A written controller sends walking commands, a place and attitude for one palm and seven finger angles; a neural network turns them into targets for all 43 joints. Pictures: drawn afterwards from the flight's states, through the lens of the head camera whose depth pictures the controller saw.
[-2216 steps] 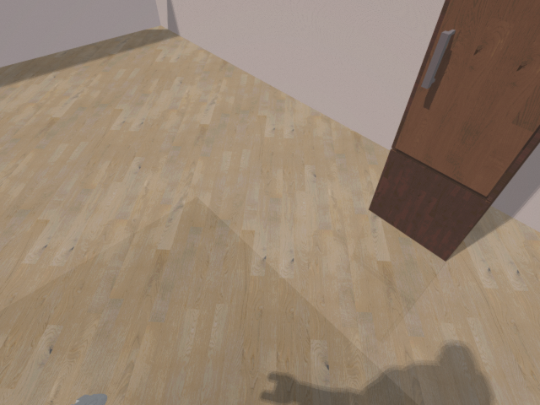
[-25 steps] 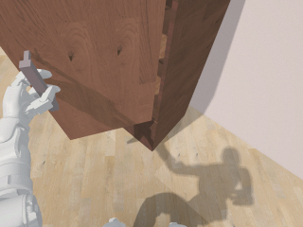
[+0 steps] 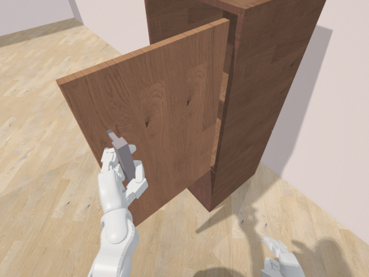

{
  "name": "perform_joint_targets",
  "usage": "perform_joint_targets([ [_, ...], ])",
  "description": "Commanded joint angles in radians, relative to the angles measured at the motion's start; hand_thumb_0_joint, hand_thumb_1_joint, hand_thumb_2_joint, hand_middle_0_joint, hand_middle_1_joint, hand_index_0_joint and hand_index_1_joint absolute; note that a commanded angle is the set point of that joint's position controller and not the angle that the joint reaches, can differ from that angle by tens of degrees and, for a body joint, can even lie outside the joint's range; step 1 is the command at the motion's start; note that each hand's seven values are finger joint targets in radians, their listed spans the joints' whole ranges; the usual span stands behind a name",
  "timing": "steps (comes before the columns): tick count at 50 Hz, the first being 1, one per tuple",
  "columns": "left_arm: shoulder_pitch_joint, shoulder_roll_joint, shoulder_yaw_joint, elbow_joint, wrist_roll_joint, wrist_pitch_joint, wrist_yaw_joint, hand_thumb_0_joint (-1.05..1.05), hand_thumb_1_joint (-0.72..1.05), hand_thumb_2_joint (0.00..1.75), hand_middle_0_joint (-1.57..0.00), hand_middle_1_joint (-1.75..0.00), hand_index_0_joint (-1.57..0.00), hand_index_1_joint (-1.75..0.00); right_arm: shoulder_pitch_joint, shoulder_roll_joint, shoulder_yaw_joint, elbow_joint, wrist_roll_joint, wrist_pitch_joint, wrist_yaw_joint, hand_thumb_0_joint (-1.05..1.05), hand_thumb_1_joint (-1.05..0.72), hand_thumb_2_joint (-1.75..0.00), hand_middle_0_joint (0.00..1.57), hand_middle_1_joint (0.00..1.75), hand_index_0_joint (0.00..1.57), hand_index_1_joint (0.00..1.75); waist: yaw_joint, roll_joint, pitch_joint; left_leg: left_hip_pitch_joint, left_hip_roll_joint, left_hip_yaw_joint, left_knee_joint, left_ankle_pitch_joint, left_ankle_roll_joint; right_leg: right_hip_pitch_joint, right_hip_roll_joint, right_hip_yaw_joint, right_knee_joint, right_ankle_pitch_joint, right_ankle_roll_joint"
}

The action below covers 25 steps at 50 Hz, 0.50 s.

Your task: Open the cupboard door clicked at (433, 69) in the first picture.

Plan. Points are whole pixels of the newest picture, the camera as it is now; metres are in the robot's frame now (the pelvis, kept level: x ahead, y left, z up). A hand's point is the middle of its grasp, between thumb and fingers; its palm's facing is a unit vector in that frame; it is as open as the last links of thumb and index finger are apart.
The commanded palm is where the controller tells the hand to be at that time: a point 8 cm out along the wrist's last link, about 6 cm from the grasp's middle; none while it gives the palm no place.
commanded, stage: open thumb and fingers to let go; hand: left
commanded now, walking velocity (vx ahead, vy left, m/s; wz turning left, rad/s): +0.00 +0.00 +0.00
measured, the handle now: (123, 162) +0.34 +0.16 +0.08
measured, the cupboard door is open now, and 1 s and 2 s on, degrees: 91 94 96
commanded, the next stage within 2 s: slide the hand sideways off the handle in 0.90 s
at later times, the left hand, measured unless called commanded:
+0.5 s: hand (149, 184) +0.29 +0.09 +0.07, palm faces +0.37 -0.93 +0.01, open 10.7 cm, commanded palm +0.25 +0.14 +0.07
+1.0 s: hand (147, 185) +0.29 +0.10 +0.07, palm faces +0.31 -0.95 +0.02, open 14.8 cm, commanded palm +0.25 +0.14 +0.07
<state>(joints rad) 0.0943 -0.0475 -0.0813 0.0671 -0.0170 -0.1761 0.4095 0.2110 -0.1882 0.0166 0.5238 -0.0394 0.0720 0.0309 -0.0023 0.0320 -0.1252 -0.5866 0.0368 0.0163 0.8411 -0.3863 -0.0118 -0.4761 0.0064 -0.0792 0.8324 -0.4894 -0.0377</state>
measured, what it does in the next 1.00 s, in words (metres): stands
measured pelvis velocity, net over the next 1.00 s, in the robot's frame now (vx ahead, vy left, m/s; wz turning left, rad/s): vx -0.02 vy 0.00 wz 0.01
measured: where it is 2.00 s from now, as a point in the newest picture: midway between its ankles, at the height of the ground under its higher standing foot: outside the picture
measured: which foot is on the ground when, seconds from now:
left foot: down 0.00-1.00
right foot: down 0.00-1.00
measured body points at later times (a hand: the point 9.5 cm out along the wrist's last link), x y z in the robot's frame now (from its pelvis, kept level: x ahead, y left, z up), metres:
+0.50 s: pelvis -0.02 -0.02 +0.00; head +0.00 -0.05 +0.45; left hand +0.27 +0.14 +0.08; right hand +0.14 -0.25 -0.11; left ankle +0.02 +0.13 -0.70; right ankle -0.04 -0.09 -0.70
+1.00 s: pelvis -0.02 +0.00 +0.00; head +0.00 -0.01 +0.45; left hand +0.27 +0.15 +0.07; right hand +0.15 -0.22 -0.11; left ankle +0.02 +0.13 -0.70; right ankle -0.04 -0.09 -0.70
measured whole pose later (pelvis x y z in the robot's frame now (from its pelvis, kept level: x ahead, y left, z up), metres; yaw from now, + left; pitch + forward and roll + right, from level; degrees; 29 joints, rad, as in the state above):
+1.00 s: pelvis -0.02 +0.00 +0.00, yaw +1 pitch +7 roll +0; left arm 0.00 -0.03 -0.14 0.19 0.01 -0.26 0.44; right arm 0.18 -0.19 0.01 0.60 -0.05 0.06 0.00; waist 0.01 0.04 -0.10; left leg -0.63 0.03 0.00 0.86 -0.36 -0.01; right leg -0.52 0.00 -0.09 0.87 -0.48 -0.04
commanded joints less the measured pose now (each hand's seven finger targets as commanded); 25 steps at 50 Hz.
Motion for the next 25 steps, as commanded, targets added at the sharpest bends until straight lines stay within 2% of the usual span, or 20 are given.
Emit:
perform_joint_targets([
  [1, -0.089, -0.007, -0.074, -0.274, 0.058, -0.058, 0.037, 0.00, 0.90, 0.90, -0.40, -1.35, -0.40, -1.35, -0.084, -0.110, -0.037, -0.157, -0.006, -0.045, -0.017, 0.00, -0.90, -0.90, 0.20, 0.30, 0.20, 0.30, -0.013, -0.062, -0.137, 0.165, -0.032, -0.017, -0.082, 0.226, 0.029, 0.011, -0.004, 0.039, -0.135, 0.396, 0.020],
  [3, -0.169, -0.008, -0.076, -0.244, 0.081, -0.058, 0.065, 0.00, 0.90, 0.90, -0.40, -1.35, -0.40, -1.35, -0.087, -0.106, -0.035, -0.142, -0.014, -0.044, -0.023, 0.00, -0.90, -0.90, 0.20, 0.30, 0.20, 0.30, -0.025, -0.078, -0.120, 0.149, -0.034, -0.021, -0.069, 0.198, 0.030, -0.017, -0.011, 0.049, -0.138, 0.365, 0.024],
  [4, -0.269, 0.023, -0.057, -0.214, 0.091, -0.063, 0.081, 0.00, 0.90, 0.90, -0.40, -1.35, -0.40, -1.35, -0.087, -0.108, -0.032, -0.119, -0.016, -0.041, -0.031, 0.00, -0.90, -0.90, 0.20, 0.30, 0.20, 0.30, -0.051, -0.122, -0.094, 0.127, -0.033, -0.028, -0.057, 0.169, 0.033, -0.041, -0.017, 0.064, -0.154, 0.326, 0.031],
  [5, -0.297, 0.032, -0.035, -0.191, 0.093, -0.071, 0.088, 0.00, 0.83, 0.87, -0.40, -1.34, -0.40, -1.34, -0.097, -0.104, -0.036, -0.110, -0.019, -0.041, -0.037, 0.00, -0.90, -0.90, 0.20, 0.30, 0.20, 0.30, -0.037, -0.120, -0.108, 0.119, -0.036, -0.025, -0.053, 0.151, 0.031, -0.038, -0.022, 0.077, -0.158, 0.304, 0.033],
  [6, -0.270, 0.029, -0.028, -0.172, 0.092, -0.079, 0.088, 0.00, 0.76, 0.84, -0.39, -1.34, -0.39, -1.34, -0.101, -0.099, -0.037, -0.107, -0.019, -0.042, -0.041, 0.00, -0.90, -0.90, 0.20, 0.30, 0.20, 0.30, -0.026, -0.110, -0.132, 0.118, -0.040, -0.022, -0.050, 0.152, 0.030, -0.022, -0.028, 0.088, -0.159, 0.309, 0.033],
  [7, -0.263, 0.009, -0.043, -0.181, 0.085, -0.087, 0.079, 0.00, 0.69, 0.81, -0.38, -1.33, -0.38, -1.33, -0.102, -0.095, -0.038, -0.107, -0.018, -0.043, -0.041, 0.00, -0.90, -0.90, 0.20, 0.30, 0.20, 0.30, -0.020, -0.084, -0.160, 0.125, -0.042, -0.018, -0.050, 0.167, 0.030, -0.006, -0.029, 0.089, -0.154, 0.338, 0.032],
  [9, -0.256, 0.009, -0.042, -0.148, 0.062, -0.092, 0.053, 0.00, 0.55, 0.75, -0.38, -1.31, -0.38, -1.31, -0.097, -0.099, -0.038, -0.099, -0.011, -0.044, -0.044, 0.00, -0.90, -0.90, 0.20, 0.30, 0.20, 0.30, -0.024, -0.114, -0.161, 0.119, -0.043, -0.019, -0.049, 0.170, 0.029, 0.011, -0.036, 0.101, -0.165, 0.374, 0.040],
  [10, -0.260, 0.016, -0.027, -0.145, 0.046, -0.095, 0.043, 0.00, 0.48, 0.72, -0.37, -1.30, -0.37, -1.30, -0.103, -0.098, -0.037, -0.099, -0.009, -0.045, -0.047, 0.00, -0.90, -0.90, 0.20, 0.30, 0.20, 0.30, -0.016, -0.106, -0.164, 0.117, -0.045, -0.019, -0.052, 0.170, 0.028, 0.023, -0.039, 0.104, -0.166, 0.383, 0.042],
  [11, -0.284, 0.020, -0.029, -0.148, 0.038, -0.101, 0.034, 0.00, 0.41, 0.69, -0.36, -1.30, -0.36, -1.30, -0.106, -0.099, -0.037, -0.094, -0.007, -0.045, -0.050, 0.00, -0.90, -0.90, 0.20, 0.30, 0.20, 0.30, -0.022, -0.095, -0.165, 0.120, -0.046, -0.018, -0.051, 0.167, 0.028, 0.023, -0.043, 0.113, -0.172, 0.392, 0.045],
  [12, -0.300, 0.023, -0.024, -0.143, 0.029, -0.105, 0.028, 0.00, 0.34, 0.66, -0.36, -1.29, -0.36, -1.29, -0.102, -0.100, -0.037, -0.090, -0.008, -0.047, -0.053, 0.00, -0.90, -0.90, 0.20, 0.30, 0.20, 0.30, -0.024, -0.111, -0.170, 0.116, -0.047, -0.019, -0.051, 0.163, 0.028, 0.028, -0.046, 0.117, -0.175, 0.394, 0.049],
  [13, -0.306, 0.022, -0.024, -0.124, 0.027, -0.108, 0.022, 0.00, 0.27, 0.63, -0.35, -1.28, -0.35, -1.28, -0.104, -0.101, -0.036, -0.084, -0.006, -0.049, -0.055, 0.00, -0.90, -0.90, 0.20, 0.30, 0.20, 0.30, -0.028, -0.115, -0.151, 0.114, -0.047, -0.020, -0.052, 0.156, 0.028, 0.020, -0.047, 0.118, -0.182, 0.383, 0.050],
  [14, -0.317, 0.027, -0.021, -0.108, 0.025, -0.112, 0.018, 0.00, 0.20, 0.60, -0.35, -1.27, -0.35, -1.27, -0.103, -0.103, -0.037, -0.080, -0.006, -0.053, -0.056, 0.00, -0.90, -0.90, 0.20, 0.30, 0.20, 0.30, -0.032, -0.146, -0.141, 0.105, -0.046, -0.024, -0.048, 0.149, 0.030, 0.017, -0.052, 0.131, -0.194, 0.373, 0.056],
  [18, -0.323, 0.053, 0.013, -0.095, 0.012, -0.137, 0.011, 0.00, -0.08, 0.48, -0.33, -1.24, -0.33, -1.24, -0.105, -0.104, -0.040, -0.072, -0.004, -0.061, -0.058, 0.00, -0.90, -0.90, 0.20, 0.30, 0.20, 0.30, -0.018, -0.129, -0.160, 0.100, -0.049, -0.022, -0.053, 0.144, 0.028, 0.031, -0.059, 0.143, -0.196, 0.371, 0.057],
  [20, -0.348, 0.040, -0.003, -0.086, 0.010, -0.145, 0.007, 0.00, -0.22, 0.42, -0.32, -1.23, -0.32, -1.23, -0.108, -0.104, -0.040, -0.070, -0.003, -0.065, -0.056, 0.00, -0.90, -0.90, 0.20, 0.30, 0.20, 0.30, -0.022, -0.131, -0.149, 0.097, -0.050, -0.023, -0.053, 0.138, 0.029, 0.022, -0.061, 0.145, -0.200, 0.351, 0.058],
  [22, -0.331, 0.049, 0.013, -0.073, 0.008, -0.153, 0.007, 0.00, -0.36, 0.36, -0.31, -1.22, -0.31, -1.22, -0.107, -0.105, -0.042, -0.067, -0.004, -0.068, -0.056, 0.00, -0.90, -0.90, 0.20, 0.30, 0.20, 0.30, -0.013, -0.122, -0.163, 0.100, -0.050, -0.022, -0.053, 0.140, 0.029, 0.027, -0.060, 0.147, -0.198, 0.358, 0.056],
  [24, -0.336, 0.054, 0.018, -0.063, 0.009, -0.160, 0.006, 0.00, -0.50, 0.30, -0.30, -1.20, -0.30, -1.20, -0.100, -0.106, -0.043, -0.064, -0.002, -0.070, -0.055, 0.00, -0.90, -0.90, 0.20, 0.30, 0.20, 0.30, -0.013, -0.140, -0.155, 0.096, -0.050, -0.023, -0.054, 0.139, 0.029, 0.024, -0.058, 0.145, -0.199, 0.348, 0.056],
  [25, -0.342, 0.058, 0.021, -0.064, 0.005, -0.163, 0.005, 0.00, -0.50, 0.30, -0.30, -1.20, -0.30, -1.20, -0.108, -0.106, -0.043, -0.066, -0.002, -0.071, -0.055, 0.00, -0.90, -0.90, 0.20, 0.30, 0.20, 0.30, -0.012, -0.129, -0.156, 0.095, -0.050, -0.022, -0.056, 0.137, 0.029, 0.023, -0.059, 0.143, -0.197, 0.344, 0.055],
])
